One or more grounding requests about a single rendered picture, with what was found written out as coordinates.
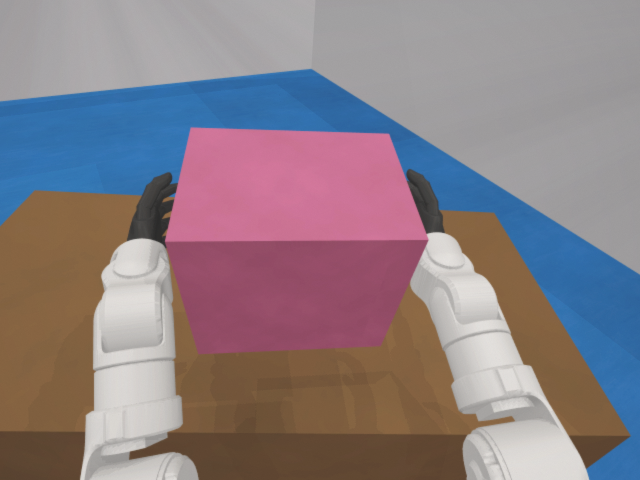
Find pedestal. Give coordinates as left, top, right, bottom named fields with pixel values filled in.
left=0, top=190, right=631, bottom=480

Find left robot upper arm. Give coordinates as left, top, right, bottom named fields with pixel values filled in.
left=89, top=452, right=199, bottom=480

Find right robot forearm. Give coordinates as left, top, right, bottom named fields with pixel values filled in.
left=410, top=232, right=589, bottom=480

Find robot right hand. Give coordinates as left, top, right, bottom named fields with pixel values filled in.
left=406, top=169, right=445, bottom=234

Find robot left hand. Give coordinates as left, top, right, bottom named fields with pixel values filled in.
left=127, top=172, right=178, bottom=248

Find left robot forearm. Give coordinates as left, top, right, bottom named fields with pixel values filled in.
left=80, top=239, right=183, bottom=480

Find right robot upper arm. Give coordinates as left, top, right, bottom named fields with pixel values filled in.
left=463, top=417, right=587, bottom=480

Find carton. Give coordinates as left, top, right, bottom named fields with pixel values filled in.
left=165, top=128, right=429, bottom=354

